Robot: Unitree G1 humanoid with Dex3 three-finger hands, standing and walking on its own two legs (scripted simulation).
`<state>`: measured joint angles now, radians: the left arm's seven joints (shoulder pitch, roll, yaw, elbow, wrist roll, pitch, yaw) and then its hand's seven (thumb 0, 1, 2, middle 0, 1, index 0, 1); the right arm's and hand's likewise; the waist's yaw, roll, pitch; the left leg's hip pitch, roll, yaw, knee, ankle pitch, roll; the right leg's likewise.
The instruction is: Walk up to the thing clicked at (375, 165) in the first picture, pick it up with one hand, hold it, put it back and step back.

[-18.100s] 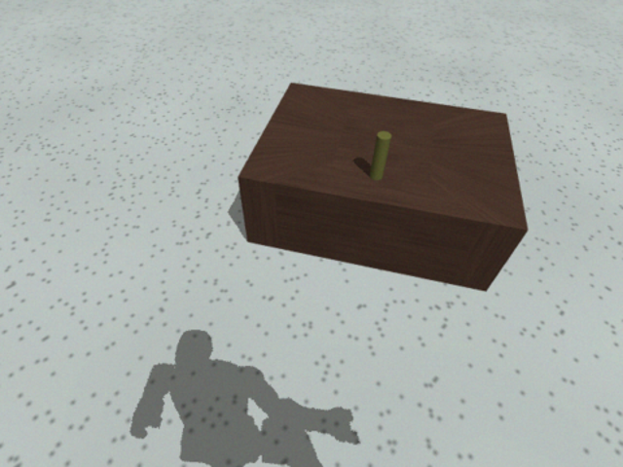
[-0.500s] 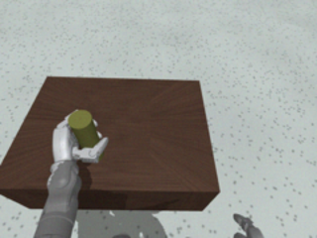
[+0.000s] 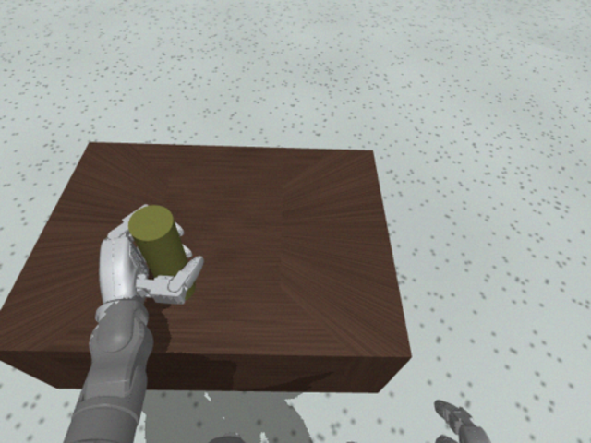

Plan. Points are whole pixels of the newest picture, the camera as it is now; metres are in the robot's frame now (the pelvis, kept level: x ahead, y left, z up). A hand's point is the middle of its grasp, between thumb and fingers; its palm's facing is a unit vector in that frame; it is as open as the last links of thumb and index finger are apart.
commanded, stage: hold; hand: left
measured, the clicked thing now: (167, 260) +0.33 +0.17 +0.07
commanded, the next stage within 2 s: crouch in 0.16 s
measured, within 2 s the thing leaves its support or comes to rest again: neither
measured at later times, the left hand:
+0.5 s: hand (174, 260) +0.35 +0.17 +0.03, palm faces +0.22 -0.98 +0.01, open 7.7 cm
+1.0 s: hand (184, 258) +0.43 +0.20 -0.10, palm faces +0.25 -0.97 +0.00, open 7.6 cm
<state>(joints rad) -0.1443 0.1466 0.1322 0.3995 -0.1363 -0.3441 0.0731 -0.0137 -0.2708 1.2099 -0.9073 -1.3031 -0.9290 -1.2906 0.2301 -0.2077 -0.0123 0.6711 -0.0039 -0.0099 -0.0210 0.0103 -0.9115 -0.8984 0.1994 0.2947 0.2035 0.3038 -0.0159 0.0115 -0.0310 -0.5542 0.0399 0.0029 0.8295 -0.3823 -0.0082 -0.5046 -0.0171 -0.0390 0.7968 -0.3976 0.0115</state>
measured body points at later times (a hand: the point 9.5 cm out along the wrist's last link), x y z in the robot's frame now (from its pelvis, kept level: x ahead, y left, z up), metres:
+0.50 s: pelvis +0.00 -0.01 -0.01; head +0.06 +0.00 +0.44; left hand +0.33 +0.22 +0.04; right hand +0.13 -0.25 -0.12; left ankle +0.02 +0.12 -0.70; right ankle +0.00 -0.13 -0.70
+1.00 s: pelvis -0.03 +0.00 -0.12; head +0.12 +0.02 +0.31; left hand +0.41 +0.25 -0.10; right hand +0.03 -0.26 -0.25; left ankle +0.02 +0.12 -0.70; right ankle +0.00 -0.13 -0.70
